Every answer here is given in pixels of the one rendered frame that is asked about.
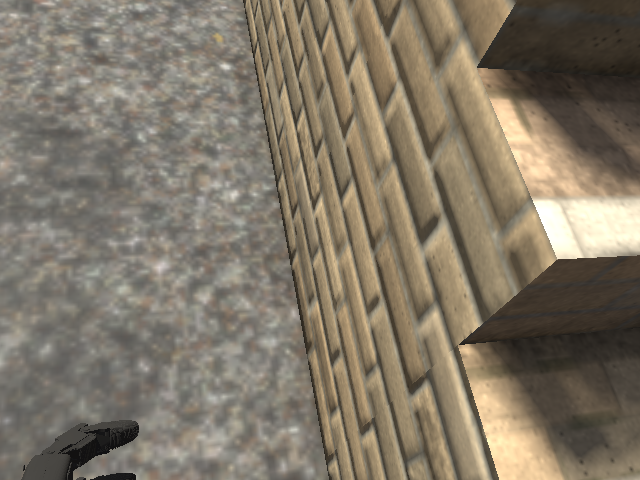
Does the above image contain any robot left hand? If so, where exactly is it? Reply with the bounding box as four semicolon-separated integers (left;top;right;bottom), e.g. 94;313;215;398
21;420;139;480

